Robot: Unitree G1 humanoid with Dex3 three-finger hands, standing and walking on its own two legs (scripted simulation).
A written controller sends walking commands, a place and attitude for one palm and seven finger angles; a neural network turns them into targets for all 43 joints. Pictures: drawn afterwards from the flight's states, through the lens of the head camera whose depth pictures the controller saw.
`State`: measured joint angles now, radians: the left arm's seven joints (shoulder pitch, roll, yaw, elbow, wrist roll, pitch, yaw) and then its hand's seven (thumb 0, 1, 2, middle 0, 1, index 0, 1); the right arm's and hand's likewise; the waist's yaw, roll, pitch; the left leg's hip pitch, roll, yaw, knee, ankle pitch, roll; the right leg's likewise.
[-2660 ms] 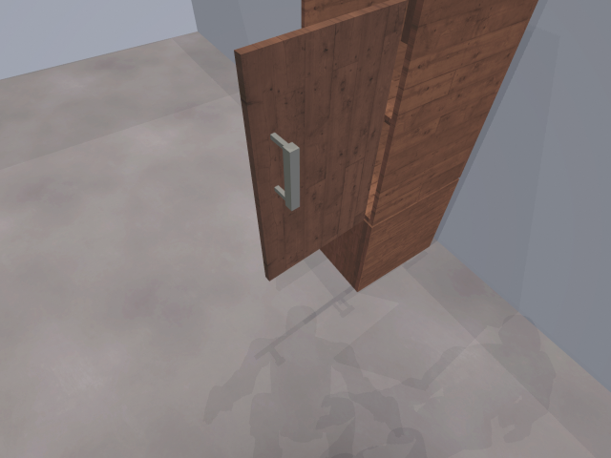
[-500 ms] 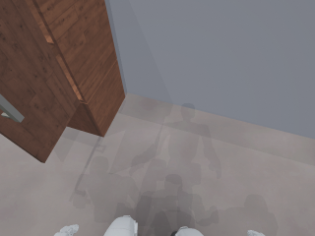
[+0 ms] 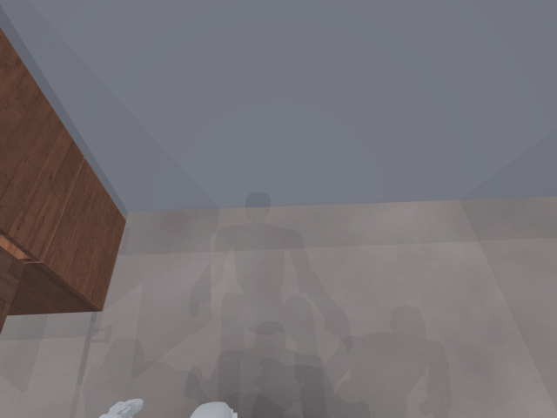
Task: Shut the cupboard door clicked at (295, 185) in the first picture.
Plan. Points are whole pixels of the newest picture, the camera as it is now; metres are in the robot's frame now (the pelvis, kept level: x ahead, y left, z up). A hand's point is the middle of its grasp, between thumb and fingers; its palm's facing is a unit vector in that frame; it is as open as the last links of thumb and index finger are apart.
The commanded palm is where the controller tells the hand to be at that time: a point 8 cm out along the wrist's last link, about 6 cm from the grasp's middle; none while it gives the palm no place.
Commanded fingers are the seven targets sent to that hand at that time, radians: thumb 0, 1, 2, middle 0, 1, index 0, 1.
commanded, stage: walk to a spot facing it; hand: left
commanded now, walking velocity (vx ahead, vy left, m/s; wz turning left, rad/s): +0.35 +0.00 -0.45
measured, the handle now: out of the picture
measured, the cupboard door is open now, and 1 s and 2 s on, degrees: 94 94 94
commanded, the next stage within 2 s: turn to face it in 1.00 s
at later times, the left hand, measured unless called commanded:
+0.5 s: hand (235, 283) +0.37 +0.11 -0.15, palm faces -0.28 -0.94 -0.21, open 7.4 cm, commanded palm none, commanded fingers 0.00 0.90 0.90 -0.20 -0.30 -0.20 -0.30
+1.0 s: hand (263, 231) +0.49 +0.06 -0.16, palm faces -0.28 -0.94 -0.18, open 7.3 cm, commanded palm none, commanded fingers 0.00 0.90 0.90 -0.20 -0.30 -0.20 -0.30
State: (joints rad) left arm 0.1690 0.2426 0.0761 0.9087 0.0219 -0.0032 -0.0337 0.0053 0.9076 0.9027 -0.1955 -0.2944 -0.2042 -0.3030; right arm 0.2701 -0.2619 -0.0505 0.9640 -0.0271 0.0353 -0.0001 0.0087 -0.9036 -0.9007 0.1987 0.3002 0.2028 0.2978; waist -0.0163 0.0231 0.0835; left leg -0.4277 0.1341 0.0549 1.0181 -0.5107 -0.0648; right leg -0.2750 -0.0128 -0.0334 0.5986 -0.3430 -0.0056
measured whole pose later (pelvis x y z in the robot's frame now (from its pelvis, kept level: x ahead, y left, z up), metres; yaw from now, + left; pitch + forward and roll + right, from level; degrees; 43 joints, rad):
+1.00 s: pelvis +0.40 -0.11 +0.01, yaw -20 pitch +0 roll +1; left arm 0.24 0.19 0.07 1.05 0.02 0.00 -0.04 0.01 0.92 0.90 -0.19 -0.29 -0.20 -0.30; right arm 0.25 -0.16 -0.04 1.02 -0.04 -0.07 -0.01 0.00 -0.93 -0.90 0.20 0.30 0.20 0.30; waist 0.02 -0.02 0.05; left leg -0.22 0.07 0.14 0.46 -0.23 -0.01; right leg -0.46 -0.07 -0.06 1.00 -0.34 -0.02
